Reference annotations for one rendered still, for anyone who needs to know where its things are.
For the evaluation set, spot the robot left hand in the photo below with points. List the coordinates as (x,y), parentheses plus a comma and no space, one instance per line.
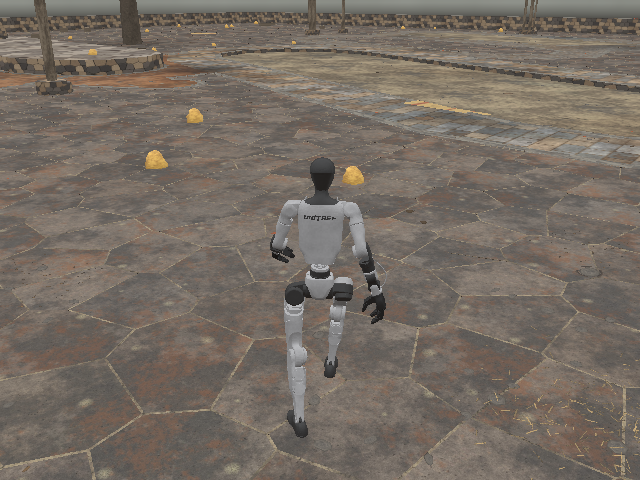
(287,252)

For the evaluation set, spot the left robot foot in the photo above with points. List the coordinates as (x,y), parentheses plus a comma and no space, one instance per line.
(300,428)

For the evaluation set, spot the robot right shin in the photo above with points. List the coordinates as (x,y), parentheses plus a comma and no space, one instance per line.
(335,335)

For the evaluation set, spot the left robot upper arm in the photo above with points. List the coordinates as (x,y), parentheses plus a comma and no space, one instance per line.
(289,211)

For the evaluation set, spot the robot left forearm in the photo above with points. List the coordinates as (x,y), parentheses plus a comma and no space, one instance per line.
(274,250)

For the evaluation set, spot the right robot upper arm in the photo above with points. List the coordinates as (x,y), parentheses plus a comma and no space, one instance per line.
(356,224)

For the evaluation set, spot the robot right forearm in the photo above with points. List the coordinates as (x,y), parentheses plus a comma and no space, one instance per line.
(370,274)

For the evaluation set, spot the robot right hand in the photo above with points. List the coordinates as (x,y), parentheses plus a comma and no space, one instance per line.
(380,306)

